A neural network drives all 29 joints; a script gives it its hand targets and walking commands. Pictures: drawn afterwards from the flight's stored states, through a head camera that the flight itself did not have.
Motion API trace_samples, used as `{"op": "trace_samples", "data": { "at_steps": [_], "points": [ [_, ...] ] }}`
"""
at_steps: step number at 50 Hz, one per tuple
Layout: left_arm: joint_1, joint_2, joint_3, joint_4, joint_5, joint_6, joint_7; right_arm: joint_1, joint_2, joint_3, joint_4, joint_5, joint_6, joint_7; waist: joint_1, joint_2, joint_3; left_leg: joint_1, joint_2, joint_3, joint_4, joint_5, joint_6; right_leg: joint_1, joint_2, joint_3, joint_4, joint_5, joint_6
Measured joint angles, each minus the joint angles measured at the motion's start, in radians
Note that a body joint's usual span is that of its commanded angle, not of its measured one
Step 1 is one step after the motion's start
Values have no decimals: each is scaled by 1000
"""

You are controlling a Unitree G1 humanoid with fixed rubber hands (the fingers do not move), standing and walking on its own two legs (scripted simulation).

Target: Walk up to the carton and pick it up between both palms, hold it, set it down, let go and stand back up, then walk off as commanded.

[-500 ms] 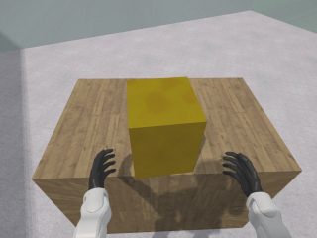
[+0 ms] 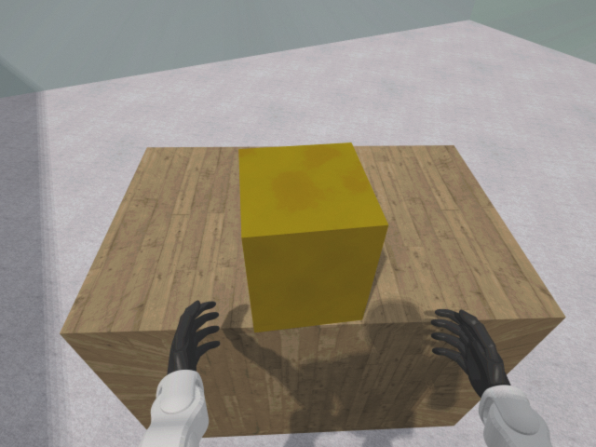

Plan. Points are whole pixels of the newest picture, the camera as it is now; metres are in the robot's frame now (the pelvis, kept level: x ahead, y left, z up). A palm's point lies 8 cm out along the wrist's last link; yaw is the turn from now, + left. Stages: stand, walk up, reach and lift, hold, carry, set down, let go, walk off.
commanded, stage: set down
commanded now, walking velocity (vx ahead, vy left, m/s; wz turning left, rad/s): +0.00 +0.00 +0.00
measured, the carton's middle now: (302, 237) +0.46 +0.05 +0.01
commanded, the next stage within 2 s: let go in 1.58 s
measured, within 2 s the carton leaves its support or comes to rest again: neither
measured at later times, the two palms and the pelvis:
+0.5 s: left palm (185, 381) +0.21 +0.20 -0.03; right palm (481, 386) +0.23 -0.21 -0.02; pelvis +0.02 +0.00 +0.00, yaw +0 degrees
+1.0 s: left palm (175, 396) +0.20 +0.21 -0.05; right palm (483, 407) +0.21 -0.21 -0.04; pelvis +0.02 +0.00 +0.00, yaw +0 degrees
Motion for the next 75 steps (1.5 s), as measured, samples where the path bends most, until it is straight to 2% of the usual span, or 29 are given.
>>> {"op": "trace_samples", "data": {
  "at_steps": [13, 22, 31, 34, 57, 63, 75],
  "points": [
    [47, 0, -1, -3, -1, -15, -31, 23, 0, 0, 1, -15, -3, 0, 0, 0, 10, 1, 0, 1, -2, -17, 0, 0, 0, 0, 0, -18, 0],
    [107, 5, -1, -3, 21, -28, -72, 43, 0, 0, 79, -31, -34, 0, 0, 0, 15, 2, 0, 2, -2, -26, 0, 2, -1, 0, -2, -26, 1],
    [116, 29, 3, -3, 22, -43, -88, 50, 0, 0, 137, -49, -74, 0, 0, 0, 16, 3, 0, 2, -2, -27, 0, 3, -1, 0, -4, -25, 2],
    [116, 32, 9, 17, 26, -28, -99, 50, 0, 0, 173, -61, -75, 0, 0, 0, 18, 3, 0, 2, -2, -27, 0, 4, -1, 0, -6, -25, 2],
    [121, 89, 12, 67, 20, 8, -139, 60, 0, 0, 219, -118, -82, -17, 0, 0, 44, 3, 0, 3, -2, -42, 1, 4, -1, 0, -6, -40, 5],
    [121, 89, 15, 95, 38, 3, -153, 60, 0, 0, 298, -129, -107, -23, 0, 0, 48, 3, 1, 4, -2, -50, 1, 4, -2, 0, -6, -47, 6],
    [122, 92, 16, 135, 48, -20, -166, 61, 0, 0, 353, -144, -172, -29, -3, 0, 50, 3, 1, 4, -2, -53, 1, 4, -2, 0, -6, -50, 6]
  ]
}}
